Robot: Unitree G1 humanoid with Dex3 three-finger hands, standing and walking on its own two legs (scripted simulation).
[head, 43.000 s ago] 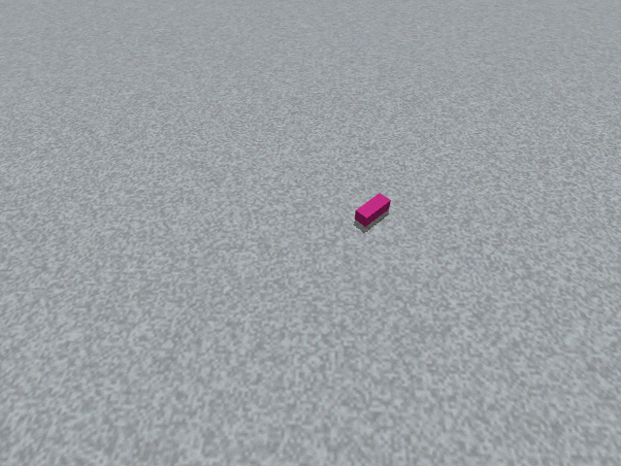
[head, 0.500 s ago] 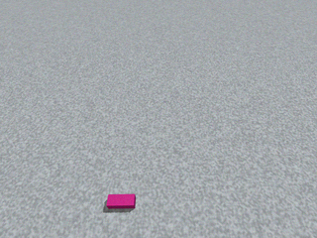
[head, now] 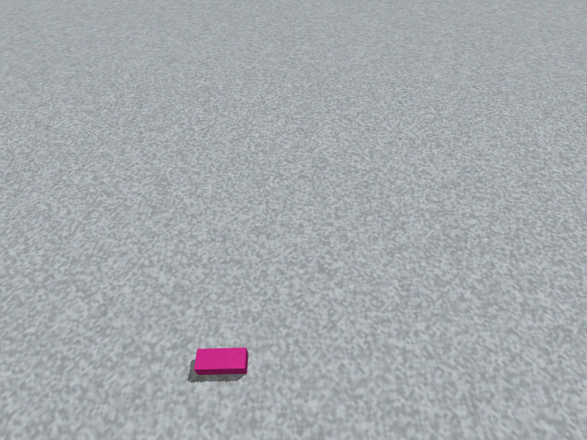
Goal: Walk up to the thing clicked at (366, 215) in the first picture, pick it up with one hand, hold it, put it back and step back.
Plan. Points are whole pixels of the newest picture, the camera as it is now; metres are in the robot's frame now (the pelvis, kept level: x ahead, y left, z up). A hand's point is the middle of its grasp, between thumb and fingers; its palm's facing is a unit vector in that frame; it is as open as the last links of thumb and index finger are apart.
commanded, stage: step back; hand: left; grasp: from above
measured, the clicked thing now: (222, 361) +0.45 +0.27 -0.75
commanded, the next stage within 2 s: none
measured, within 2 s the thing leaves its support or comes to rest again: neither
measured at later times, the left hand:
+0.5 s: hand out of the picture +0.07 +0.30 -0.19, palm faces -0.02 -0.93 -0.38, open 7.4 cm
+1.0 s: hand out of the picture -0.05 +0.27 -0.14, palm faces -0.07 -0.91 -0.41, open 7.4 cm
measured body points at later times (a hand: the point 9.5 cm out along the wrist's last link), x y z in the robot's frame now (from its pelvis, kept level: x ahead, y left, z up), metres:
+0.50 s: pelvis -0.09 +0.04 -0.03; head -0.01 +0.07 +0.41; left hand +0.07 +0.35 -0.16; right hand -0.03 -0.28 -0.14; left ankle -0.10 +0.14 -0.75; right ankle -0.03 -0.11 -0.71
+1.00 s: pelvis -0.18 +0.02 -0.01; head -0.12 -0.01 +0.43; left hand -0.04 +0.32 -0.11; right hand -0.10 -0.30 -0.15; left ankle -0.21 +0.18 -0.66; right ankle -0.15 -0.08 -0.74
